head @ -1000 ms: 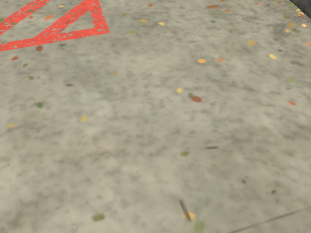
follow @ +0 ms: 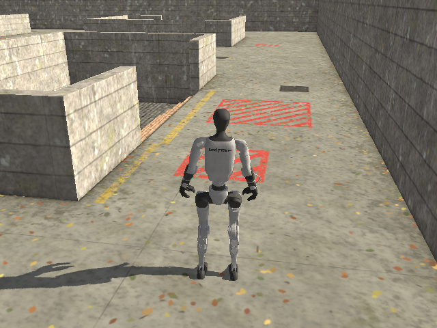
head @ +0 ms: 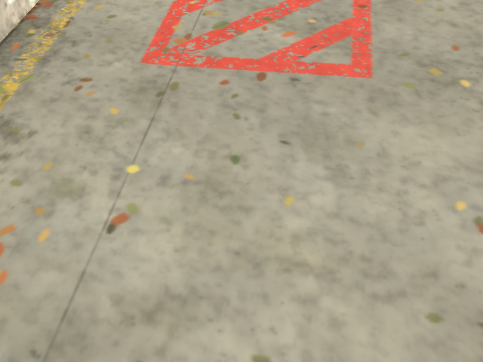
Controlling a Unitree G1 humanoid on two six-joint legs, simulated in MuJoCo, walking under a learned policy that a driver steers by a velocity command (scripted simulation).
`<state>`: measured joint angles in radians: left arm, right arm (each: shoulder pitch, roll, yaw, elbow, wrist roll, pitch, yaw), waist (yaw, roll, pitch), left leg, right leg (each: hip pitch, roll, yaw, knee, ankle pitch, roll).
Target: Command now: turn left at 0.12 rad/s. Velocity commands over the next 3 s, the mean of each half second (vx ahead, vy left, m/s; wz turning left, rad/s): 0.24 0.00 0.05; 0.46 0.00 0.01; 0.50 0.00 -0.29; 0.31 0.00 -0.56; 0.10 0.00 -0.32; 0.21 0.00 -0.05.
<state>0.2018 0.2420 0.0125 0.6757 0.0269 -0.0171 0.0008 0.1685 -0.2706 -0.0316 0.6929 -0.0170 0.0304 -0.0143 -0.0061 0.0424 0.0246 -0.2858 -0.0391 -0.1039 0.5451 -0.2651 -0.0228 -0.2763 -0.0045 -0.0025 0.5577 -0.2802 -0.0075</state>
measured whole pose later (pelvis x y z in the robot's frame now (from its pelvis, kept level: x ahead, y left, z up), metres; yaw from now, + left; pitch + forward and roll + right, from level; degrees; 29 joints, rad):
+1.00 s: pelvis +0.39 -0.06 +0.01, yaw +0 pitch +0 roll -1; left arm 0.37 0.27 0.05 0.77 0.00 -0.09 -0.03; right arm 0.17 -0.31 -0.05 0.75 0.00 -0.06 -0.01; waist 0.05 0.04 0.02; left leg -0.68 0.13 -0.05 0.93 -0.07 -0.01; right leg -0.10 0.09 -0.05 0.25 -0.16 -0.09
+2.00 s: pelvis +0.87 -0.12 +0.00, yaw -28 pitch +3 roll +2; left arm 0.20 0.31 0.07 0.63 0.00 0.00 0.00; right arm 0.08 -0.33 -0.06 0.73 -0.01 -0.03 -0.03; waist 0.03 0.02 0.09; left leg -0.62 0.04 -0.08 1.07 -0.37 -0.08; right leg -0.39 0.09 0.06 0.45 -0.10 -0.09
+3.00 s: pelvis +1.07 -0.21 +0.00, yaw -38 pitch +1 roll +0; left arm 0.32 0.29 0.04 0.81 0.00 -0.02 0.02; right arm 0.08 -0.26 -0.03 0.71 -0.02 -0.05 0.02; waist 0.05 -0.01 0.05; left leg -0.41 -0.02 0.03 0.53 -0.14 0.05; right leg -0.16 0.02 0.06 0.74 -0.54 0.03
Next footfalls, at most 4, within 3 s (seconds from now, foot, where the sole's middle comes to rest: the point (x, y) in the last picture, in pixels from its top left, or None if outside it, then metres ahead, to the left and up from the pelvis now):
0.70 right None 0.42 -0.13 -0.77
1.26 left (234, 286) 0.73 0.09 -0.77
1.76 right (331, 226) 0.94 -0.23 -0.77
2.26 left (275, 197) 1.07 -0.05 -0.77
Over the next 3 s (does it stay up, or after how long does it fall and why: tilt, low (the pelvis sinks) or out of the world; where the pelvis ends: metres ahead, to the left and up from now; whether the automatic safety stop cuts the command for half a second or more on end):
stays up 1.07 -0.21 0.00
